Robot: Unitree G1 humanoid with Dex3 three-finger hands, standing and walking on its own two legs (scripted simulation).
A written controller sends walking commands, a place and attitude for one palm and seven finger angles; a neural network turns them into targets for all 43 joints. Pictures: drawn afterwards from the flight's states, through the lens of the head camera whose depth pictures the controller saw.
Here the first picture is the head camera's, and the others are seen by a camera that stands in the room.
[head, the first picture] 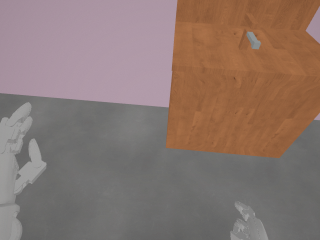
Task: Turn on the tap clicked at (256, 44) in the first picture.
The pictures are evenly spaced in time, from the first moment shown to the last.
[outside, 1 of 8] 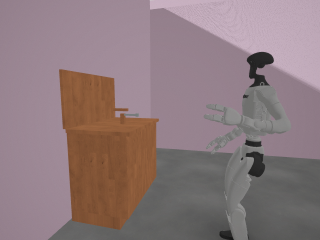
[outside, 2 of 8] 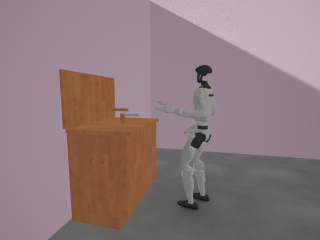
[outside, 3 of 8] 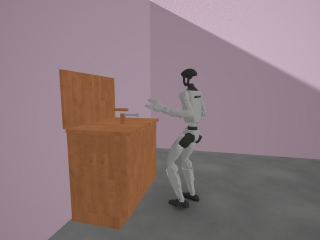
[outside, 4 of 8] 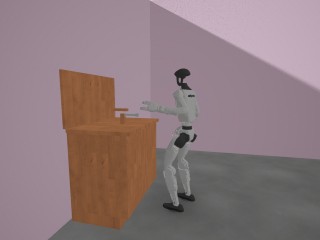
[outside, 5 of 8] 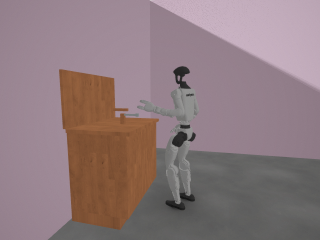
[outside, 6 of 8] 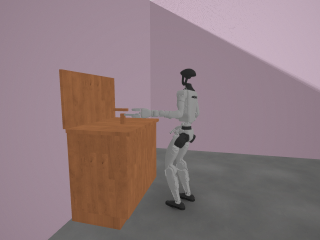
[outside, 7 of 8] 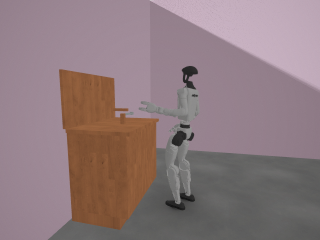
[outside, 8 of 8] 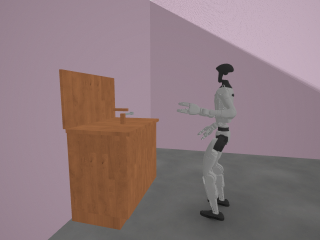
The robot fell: no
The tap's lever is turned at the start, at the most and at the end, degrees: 0 78 77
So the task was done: yes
